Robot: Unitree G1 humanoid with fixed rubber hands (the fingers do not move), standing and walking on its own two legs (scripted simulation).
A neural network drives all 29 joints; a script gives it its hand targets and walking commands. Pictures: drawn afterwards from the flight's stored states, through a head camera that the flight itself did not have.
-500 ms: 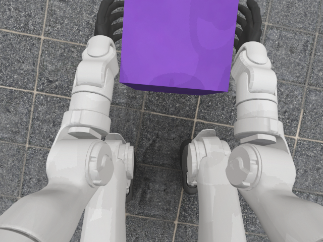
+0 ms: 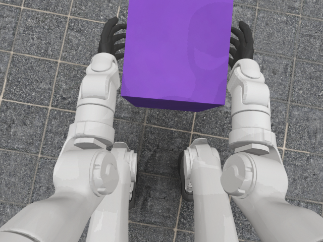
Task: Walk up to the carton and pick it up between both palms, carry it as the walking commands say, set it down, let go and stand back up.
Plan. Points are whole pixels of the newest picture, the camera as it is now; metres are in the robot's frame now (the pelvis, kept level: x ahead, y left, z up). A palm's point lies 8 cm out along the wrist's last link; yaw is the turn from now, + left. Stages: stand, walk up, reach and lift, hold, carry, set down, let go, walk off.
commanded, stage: reach and lift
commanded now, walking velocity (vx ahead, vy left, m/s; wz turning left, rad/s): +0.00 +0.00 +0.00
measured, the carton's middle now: (172, 65) +0.51 -0.05 -0.14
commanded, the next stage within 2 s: none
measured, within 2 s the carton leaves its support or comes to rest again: neither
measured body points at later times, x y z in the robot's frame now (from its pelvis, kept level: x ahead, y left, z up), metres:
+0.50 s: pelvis +0.01 +0.00 +0.06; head +0.25 -0.01 +0.44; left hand +0.50 +0.10 +0.00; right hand +0.48 -0.19 +0.00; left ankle +0.10 +0.12 -0.44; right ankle +0.12 -0.13 -0.44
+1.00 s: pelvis +0.03 +0.00 +0.12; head +0.22 +0.00 +0.53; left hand +0.49 +0.11 +0.07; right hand +0.46 -0.19 +0.07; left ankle +0.10 +0.12 -0.44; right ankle +0.12 -0.13 -0.44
